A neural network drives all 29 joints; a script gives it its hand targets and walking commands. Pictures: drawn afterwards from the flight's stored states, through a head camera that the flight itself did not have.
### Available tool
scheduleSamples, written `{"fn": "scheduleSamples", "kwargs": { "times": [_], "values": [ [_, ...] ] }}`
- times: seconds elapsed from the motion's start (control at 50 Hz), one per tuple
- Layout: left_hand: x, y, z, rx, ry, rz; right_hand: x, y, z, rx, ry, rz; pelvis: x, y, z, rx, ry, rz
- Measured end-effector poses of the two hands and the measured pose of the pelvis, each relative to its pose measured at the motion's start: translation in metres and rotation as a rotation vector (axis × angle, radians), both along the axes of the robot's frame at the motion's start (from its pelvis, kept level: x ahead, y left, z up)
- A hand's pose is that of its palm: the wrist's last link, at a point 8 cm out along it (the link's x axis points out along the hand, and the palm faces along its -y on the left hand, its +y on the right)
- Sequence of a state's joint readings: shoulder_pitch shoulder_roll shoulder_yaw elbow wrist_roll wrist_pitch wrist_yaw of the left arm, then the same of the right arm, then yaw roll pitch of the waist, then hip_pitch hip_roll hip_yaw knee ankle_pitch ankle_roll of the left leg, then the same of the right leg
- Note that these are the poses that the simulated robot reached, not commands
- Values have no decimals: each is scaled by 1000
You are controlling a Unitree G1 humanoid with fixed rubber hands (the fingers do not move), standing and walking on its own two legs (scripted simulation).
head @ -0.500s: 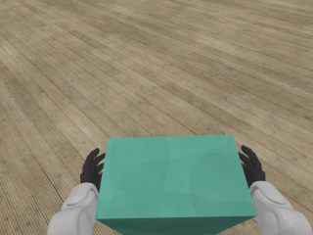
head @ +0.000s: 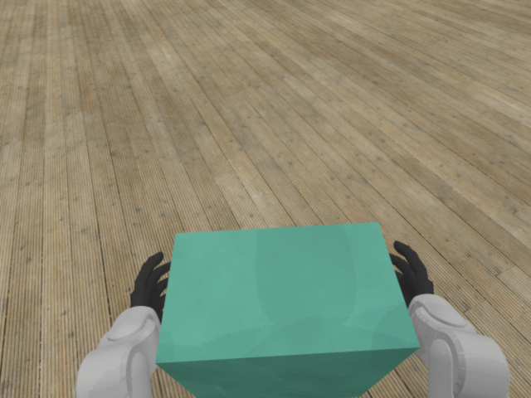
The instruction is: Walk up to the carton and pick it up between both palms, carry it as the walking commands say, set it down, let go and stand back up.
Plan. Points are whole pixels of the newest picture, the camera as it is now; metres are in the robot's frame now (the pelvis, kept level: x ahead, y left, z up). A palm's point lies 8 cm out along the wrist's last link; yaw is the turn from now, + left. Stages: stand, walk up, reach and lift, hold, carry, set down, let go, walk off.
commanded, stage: carry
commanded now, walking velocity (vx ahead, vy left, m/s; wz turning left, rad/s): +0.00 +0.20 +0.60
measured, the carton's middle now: (280, 326) +0.23 +0.01 +0.01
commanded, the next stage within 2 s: none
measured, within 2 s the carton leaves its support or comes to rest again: neither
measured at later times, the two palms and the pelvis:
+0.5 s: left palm out of the picture +0.14 +0.33 +0.11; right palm (298, 312) +0.21 -0.01 +0.11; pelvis -0.04 +0.11 +0.02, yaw +10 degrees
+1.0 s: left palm out of the picture +0.11 +0.29 +0.10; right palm out of the picture +0.12 -0.05 +0.10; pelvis -0.11 +0.12 +0.02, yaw +4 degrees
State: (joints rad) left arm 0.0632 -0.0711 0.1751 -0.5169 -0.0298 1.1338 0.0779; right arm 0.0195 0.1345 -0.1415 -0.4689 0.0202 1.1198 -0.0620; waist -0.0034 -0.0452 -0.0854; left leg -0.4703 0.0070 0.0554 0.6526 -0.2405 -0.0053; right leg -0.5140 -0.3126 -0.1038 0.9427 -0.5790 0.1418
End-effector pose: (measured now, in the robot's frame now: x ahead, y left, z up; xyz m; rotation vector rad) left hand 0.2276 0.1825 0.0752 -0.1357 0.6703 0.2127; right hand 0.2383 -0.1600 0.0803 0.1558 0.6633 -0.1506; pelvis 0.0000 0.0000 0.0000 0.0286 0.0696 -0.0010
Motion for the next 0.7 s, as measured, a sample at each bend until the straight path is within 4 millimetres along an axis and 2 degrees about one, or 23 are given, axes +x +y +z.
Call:
{"fn": "scheduleSamples", "kwargs": {
  "times": [0.1,0.28,0.34,0.44,0.5,0.56,0.62,0.7],
  "values": [
    [-24,38,-12,-72,38,78,-13,38,-6,-19,40,30,-13,30,5,-26,-2,58],
    [-53,85,19,9,-43,129,-21,87,1,68,-38,81,-26,72,5,0,-8,129],
    [-66,100,29,30,-35,161,-23,104,4,70,-30,127,-31,84,12,-7,-24,161],
    [-87,128,38,17,-36,216,-25,136,20,56,-32,188,-40,100,21,10,-36,174],
    [-91,143,39,12,-58,213,-26,151,27,35,-57,198,-45,114,20,5,-35,173],
    [-90,161,33,12,-72,182,-32,167,27,21,-71,177,-52,132,12,-10,-33,164],
    [-93,171,25,5,-28,138,-48,175,22,0,-29,140,-62,140,14,-29,-33,132],
    [-96,164,18,-46,1,101,-72,166,21,-30,1,83,-75,143,18,-61,-29,103]
  ]
}}
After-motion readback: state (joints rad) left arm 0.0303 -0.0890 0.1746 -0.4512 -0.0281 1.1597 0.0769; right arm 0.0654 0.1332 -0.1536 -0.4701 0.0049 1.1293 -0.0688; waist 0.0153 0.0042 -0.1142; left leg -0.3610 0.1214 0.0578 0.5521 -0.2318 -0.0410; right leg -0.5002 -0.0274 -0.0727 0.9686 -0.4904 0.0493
